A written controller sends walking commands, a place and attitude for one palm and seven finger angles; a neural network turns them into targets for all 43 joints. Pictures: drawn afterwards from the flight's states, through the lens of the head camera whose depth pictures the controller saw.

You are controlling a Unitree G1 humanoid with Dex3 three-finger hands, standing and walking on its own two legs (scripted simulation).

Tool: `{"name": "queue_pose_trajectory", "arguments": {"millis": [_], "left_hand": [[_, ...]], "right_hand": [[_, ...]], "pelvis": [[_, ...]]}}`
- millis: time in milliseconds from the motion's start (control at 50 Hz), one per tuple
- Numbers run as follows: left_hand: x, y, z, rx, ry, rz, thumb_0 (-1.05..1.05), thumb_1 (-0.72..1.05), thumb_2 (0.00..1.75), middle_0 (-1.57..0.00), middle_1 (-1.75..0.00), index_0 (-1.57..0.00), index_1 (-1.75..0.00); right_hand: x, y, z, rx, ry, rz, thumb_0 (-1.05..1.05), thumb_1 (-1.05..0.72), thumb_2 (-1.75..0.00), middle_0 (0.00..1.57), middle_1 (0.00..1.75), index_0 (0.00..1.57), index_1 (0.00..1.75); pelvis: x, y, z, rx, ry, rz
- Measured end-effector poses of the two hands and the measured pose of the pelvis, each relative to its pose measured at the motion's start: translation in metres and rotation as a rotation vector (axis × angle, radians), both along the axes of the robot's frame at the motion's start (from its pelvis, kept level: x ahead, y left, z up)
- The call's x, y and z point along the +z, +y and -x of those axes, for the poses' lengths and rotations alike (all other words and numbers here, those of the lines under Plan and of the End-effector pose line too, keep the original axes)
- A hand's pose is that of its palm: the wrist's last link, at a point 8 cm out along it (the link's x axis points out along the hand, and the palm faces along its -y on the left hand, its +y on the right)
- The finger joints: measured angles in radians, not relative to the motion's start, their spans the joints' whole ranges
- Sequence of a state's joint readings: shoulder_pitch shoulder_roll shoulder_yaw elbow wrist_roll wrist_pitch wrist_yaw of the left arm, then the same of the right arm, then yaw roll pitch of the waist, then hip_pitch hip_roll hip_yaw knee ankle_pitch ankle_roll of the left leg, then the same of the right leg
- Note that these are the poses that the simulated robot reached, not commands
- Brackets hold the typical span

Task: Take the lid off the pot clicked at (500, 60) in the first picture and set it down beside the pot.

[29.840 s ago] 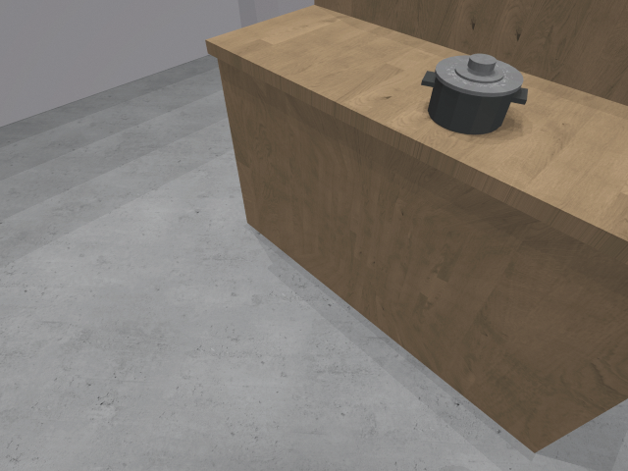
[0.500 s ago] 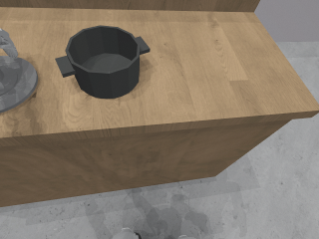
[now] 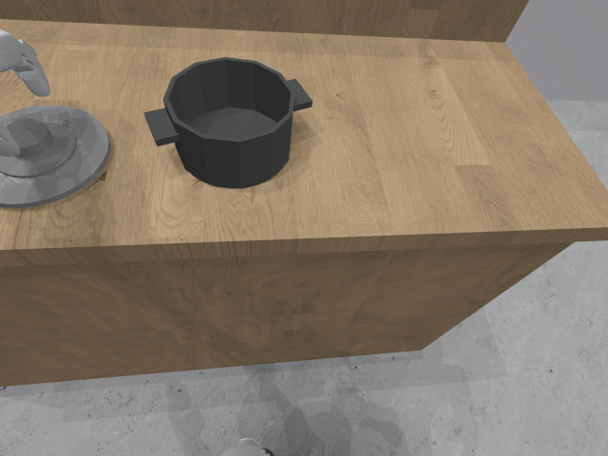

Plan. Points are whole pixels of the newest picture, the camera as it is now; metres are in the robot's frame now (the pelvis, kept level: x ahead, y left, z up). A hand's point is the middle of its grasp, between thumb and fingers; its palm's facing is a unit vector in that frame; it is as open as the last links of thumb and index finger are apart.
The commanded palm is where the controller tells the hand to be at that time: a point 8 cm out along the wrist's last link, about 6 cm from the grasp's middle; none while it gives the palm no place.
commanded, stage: raise the empty hand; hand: left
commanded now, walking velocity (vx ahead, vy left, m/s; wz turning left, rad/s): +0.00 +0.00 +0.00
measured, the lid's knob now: (27, 138) +0.49 +0.34 +0.10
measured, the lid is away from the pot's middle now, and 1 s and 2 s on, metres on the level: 0.25 0.25 0.25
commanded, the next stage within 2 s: draw the hand back to the body in 0.90 s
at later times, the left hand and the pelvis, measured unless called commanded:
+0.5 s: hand out of the picture +0.49 +0.33 +0.22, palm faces -0.32 -0.13 -0.94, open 11.0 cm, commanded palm +0.52 +0.31 +0.29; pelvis +0.01 +0.00 +0.01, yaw +0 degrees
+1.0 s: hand out of the picture +0.48 +0.33 +0.26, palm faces -0.31 -0.14 -0.94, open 11.0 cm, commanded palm +0.51 +0.32 +0.32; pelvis +0.01 -0.01 +0.01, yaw +1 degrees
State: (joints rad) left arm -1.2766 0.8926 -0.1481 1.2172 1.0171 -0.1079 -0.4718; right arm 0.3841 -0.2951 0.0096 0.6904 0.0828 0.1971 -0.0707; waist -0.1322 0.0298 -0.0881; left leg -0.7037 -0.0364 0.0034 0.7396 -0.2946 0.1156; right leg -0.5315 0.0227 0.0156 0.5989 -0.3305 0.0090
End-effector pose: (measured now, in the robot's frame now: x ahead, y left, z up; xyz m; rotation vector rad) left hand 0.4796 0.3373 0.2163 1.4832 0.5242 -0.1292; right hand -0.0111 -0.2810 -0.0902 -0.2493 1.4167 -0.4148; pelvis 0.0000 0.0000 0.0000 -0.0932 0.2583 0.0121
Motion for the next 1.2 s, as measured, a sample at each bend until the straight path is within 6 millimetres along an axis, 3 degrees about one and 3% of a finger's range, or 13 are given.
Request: {"name": "queue_pose_trajectory", "arguments": {"millis": [400, 900, 1080, 1200], "left_hand": [[0.049, -0.007, -0.011, 0.022, -0.064, 0.007, 0.0, -0.07, 0.78, -0.43, -0.75, -0.43, -0.75], [0.101, -0.007, 0.005, 0.111, -0.108, -0.003, 0.0, -0.07, 0.78, -0.43, -0.75, -0.43, -0.75], [0.091, -0.013, 0.004, 0.128, -0.064, -0.022, 0.0, -0.07, 0.78, -0.43, -0.75, -0.43, -0.75], [0.099, -0.023, 0.003, 0.08, -0.124, -0.008, 0.0, -0.07, 0.78, -0.43, -0.75, -0.43, -0.75]], "right_hand": [[0.002, 0.008, 0.014, -0.04, 0.009, -0.027, 0.0, -0.9, -0.9, 0.2, 0.3, 0.21, 0.3], [0.006, -0.008, -0.013, 0.014, -0.063, -0.038, 0.0, -0.9, -0.9, 0.2, 0.3, 0.21, 0.3], [0.005, -0.015, -0.011, 0.02, -0.038, -0.051, 0.0, -0.9, -0.9, 0.2, 0.3, 0.21, 0.3], [0.006, -0.02, -0.015, 0.009, -0.053, -0.055, 0.0, -0.9, -0.9, 0.2, 0.3, 0.21, 0.3]], "pelvis": [[0.006, 0.003, -0.009, -0.008, -0.017, -0.012], [0.014, -0.009, -0.009, 0.005, -0.05, -0.031], [0.016, -0.016, -0.009, 0.007, -0.055, -0.039], [0.017, -0.021, -0.012, 0.005, -0.059, -0.044]]}}
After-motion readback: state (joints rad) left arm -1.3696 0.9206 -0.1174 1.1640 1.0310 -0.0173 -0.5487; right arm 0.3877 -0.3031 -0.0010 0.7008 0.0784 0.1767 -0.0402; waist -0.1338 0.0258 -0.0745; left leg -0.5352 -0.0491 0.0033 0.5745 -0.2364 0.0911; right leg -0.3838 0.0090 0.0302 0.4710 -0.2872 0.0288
